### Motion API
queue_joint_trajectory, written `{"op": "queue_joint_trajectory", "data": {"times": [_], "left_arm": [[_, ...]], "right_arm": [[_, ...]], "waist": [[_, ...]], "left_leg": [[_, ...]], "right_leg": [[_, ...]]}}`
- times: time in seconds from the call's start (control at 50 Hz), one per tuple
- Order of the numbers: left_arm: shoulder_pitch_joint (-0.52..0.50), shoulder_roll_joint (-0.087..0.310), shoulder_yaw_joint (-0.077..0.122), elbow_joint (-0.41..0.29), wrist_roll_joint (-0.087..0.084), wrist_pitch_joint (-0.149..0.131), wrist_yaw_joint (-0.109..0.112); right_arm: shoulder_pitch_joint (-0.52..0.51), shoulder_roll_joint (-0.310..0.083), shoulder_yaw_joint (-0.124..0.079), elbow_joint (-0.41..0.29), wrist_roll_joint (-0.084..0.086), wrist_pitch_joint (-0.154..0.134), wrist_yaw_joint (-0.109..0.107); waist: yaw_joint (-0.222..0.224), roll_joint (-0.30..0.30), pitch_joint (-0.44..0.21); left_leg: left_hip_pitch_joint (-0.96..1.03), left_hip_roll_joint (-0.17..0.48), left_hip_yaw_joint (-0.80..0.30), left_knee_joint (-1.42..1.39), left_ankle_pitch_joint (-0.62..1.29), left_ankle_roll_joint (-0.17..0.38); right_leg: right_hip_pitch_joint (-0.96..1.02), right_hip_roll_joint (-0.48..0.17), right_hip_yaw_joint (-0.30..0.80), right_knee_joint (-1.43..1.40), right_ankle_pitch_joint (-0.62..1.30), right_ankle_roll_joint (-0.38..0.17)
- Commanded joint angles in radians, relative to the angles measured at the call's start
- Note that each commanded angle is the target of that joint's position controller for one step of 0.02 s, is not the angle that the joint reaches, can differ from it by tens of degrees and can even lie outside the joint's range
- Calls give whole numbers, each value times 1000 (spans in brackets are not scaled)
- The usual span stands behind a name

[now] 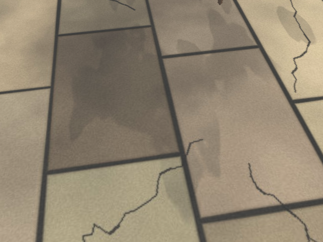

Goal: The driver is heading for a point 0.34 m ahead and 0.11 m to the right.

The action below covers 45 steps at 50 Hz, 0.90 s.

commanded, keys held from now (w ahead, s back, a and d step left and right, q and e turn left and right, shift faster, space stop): e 0.50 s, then no key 0.40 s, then w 0.10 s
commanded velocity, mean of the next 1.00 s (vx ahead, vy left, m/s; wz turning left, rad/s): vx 0.03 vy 0.00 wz -0.41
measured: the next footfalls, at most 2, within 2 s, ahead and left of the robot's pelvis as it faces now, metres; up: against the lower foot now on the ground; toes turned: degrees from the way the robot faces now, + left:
right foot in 0.10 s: +0.10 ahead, -0.13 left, +0.00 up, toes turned -7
left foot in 0.58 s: +0.13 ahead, +0.09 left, +0.00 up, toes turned -24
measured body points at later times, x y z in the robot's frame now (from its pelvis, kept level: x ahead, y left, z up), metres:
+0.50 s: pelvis +0.04 -0.02 +0.00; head +0.07 -0.05 +0.44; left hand +0.28 +0.21 -0.08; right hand +0.12 -0.34 -0.11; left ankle +0.09 +0.12 -0.72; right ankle +0.06 -0.13 -0.74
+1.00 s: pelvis +0.03 -0.02 -0.01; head +0.04 -0.03 +0.44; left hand +0.25 +0.17 -0.11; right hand +0.04 -0.30 -0.13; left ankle +0.08 +0.10 -0.74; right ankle -0.04 -0.13 -0.74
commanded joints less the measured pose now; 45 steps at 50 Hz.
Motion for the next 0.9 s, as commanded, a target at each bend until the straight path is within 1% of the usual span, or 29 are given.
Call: {"op": "queue_joint_trajectory", "data": {"times": [0.02, 0.06, 0.08, 0.1, 0.12, 0.14, 0.16, 0.18, 0.2, 0.22, 0.26, 0.3, 0.36, 0.48, 0.54, 0.56, 0.58, 0.6, 0.62, 0.64, 0.66, 0.68, 0.72, 0.76, 0.8, 0.82, 0.86, 0.88, 0.9], "left_arm": [[3, 83, 27, -90, 1, 6, -15], [11, 84, 34, -100, 1, 9, -23], [32, 90, 41, -96, 3, 7, -21], [76, 136, 59, -86, 8, 3, -8], [131, 266, 92, -94, 12, -2, 14], [118, 289, 86, -119, 35, -17, 11], [126, 237, 72, -117, 33, -40, -2], [96, 219, 65, -111, 25, -56, 0], [49, 195, 61, -116, 8, -60, 5], [5, 170, 51, -124, -5, -55, 12], [-17, 165, 45, -139, 6, -47, 22], [-10, 172, 48, -143, 7, -44, 28], [-2, 187, 54, -145, 4, -36, 38], [-19, 188, 55, -155, 4, -21, 28], [-53, 171, 47, -162, -9, -11, 30], [-28, 148, 40, -157, -10, -9, 34], [19, 95, 25, -153, 5, -10, 33], [3, 122, 35, -185, 1, -21, 34], [13, 192, 56, -163, 14, -31, 35], [31, 214, 69, -136, 5, -29, 31], [54, 185, 66, -107, 5, -20, 35], [57, 159, 59, -99, 10, -13, 38], [42, 100, 38, -99, 4, -10, 35], [3, 62, 19, -111, 4, -14, 32], [-33, 36, 3, -119, 6, -18, 26], [-31, 51, 7, -115, -1, -20, 25], [28, 63, 12, -79, -3, -23, 23], [40, 75, 13, -68, 5, -24, 23], [48, 116, 17, -75, 14, -24, 30]], "right_arm": [[-49, -190, -51, -59, 18, 6, 0], [-57, -198, -56, -51, 34, 16, 1], [-46, -186, -54, -41, 41, 21, 2], [20, -155, -49, -15, 32, 23, 6], [22, -103, -33, -39, -12, 20, 11], [-45, -92, -24, -89, -21, 20, 5], [-94, -136, -37, -86, -6, 23, 4], [-99, -128, -37, -90, 14, 25, 2], [-81, -123, -39, -71, 10, 27, -8], [-80, -141, -45, -71, 0, 29, -16], [-54, -129, -45, -66, 2, 30, -15], [-53, -110, -39, -67, 9, 31, -14], [-77, -93, -31, -76, 9, 32, -11], [-66, -109, -36, -86, 18, 19, 9], [18, -106, -40, -66, 16, 5, 24], [43, -128, -47, -61, 6, 4, 25], [46, -192, -58, -74, -14, 8, 20], [21, -238, -63, -74, -41, 12, 20], [-21, -192, -53, -106, -40, 4, 16], [-69, -156, -42, -116, -25, 3, 9], [-97, -138, -36, -120, -9, 3, 6], [-96, -120, -30, -118, 7, 2, 4], [-65, -96, -17, -105, 7, 9, 1], [-44, -94, -15, -96, 2, 16, -2], [-16, -125, -23, -87, 4, 27, 0], [7, -144, -27, -80, 6, 32, 1], [7, -145, -22, -73, 21, 37, 4], [41, -130, -16, -59, 27, 31, 6], [67, -114, -7, -53, 14, 16, 11]], "waist": [[13, 127, -117], [30, 126, -116], [41, 111, -122], [45, 36, -140], [34, -227, -172], [57, -316, -207], [93, -159, -238], [67, -120, -211], [42, -64, -196], [25, -68, -185], [2, -94, -204], [8, -95, -207], [25, -106, -198], [40, -147, -168], [-4, -145, -182], [-4, -110, -187], [29, 83, -192], [49, 313, -118], [34, 234, -109], [56, 173, -96], [68, 141, -83], [58, 140, -76], [45, 144, -83], [23, 178, -108], [-9, 220, -118], [-20, 226, -119], [11, 204, -113], [14, 179, -106], [3, 114, -135]], "left_leg": [[79, 309, -144, -87, 247, 181], [106, 307, -132, -16, 239, 142], [94, 281, -106, 50, 211, 103], [46, 221, -60, 173, 144, 39], [-191, 99, 27, 486, -146, -55], [-424, -40, -100, 735, -528, -110], [-448, -26, -232, 850, -509, -100], [-467, -12, -259, 857, -426, -82], [-469, 4, -275, 815, -350, -78], [-456, 10, -283, 777, -296, -80], [-381, -20, -275, 754, -234, -90], [-359, -36, -278, 652, -209, -101], [-308, -51, -293, 511, -189, -110], [-190, -83, -304, 316, -205, -88], [-51, -80, -271, 74, -67, -51], [40, -22, -301, -4, 28, -24], [128, 177, -494, -60, 112, 49], [48, 336, -727, -105, 234, 233], [-1, 362, -741, -111, 225, 292], [-6, 300, -636, -91, 207, 251], [4, 232, -550, -73, 179, 200], [32, 211, -519, -61, 202, 186], [49, 165, -437, -51, 267, 183], [103, 146, -399, -32, 281, 177], [99, 146, -393, -20, 288, 180], [101, 156, -409, -11, 297, 186], [76, 149, -411, 22, 306, 167], [45, 137, -409, 26, 285, 130], [-18, 119, -392, 43, 215, 69]], "right_leg": [[102, -3, -16, -72, -40, -29], [151, 18, -47, -192, -22, -59], [218, 44, -61, -284, 51, -81], [330, 47, -14, -375, 234, -118], [522, -166, 279, -392, 672, -210], [558, -321, 537, -430, 726, -422], [553, -288, 478, -441, 699, -424], [532, -236, 392, -433, 642, -369], [508, -188, 342, -428, 566, -315], [479, -169, 324, -434, 531, -290], [426, -137, 304, -442, 544, -286], [427, -124, 308, -445, 504, -286], [403, -114, 347, -447, 371, -284], [345, -92, 473, -441, 226, -271], [331, -54, 475, -377, 244, -222], [276, -14, 440, -333, 159, -175], [156, 91, 319, -146, -91, -112], [0, 223, 166, 31, -388, -58], [7, 173, 214, 240, -391, -24], [3, 171, 218, 325, -323, -12], [0, 168, 212, 353, -273, 6], [-22, 168, 218, 373, -229, 22], [20, 161, 182, 302, -194, 44], [73, 117, 128, 113, -186, 56], [176, 87, 63, -72, -219, 57], [210, 92, 42, -141, -205, 55], [325, 103, 14, -390, -11, 29], [397, 95, 36, -498, 101, 4], [505, 23, 123, -482, 249, -29]]}}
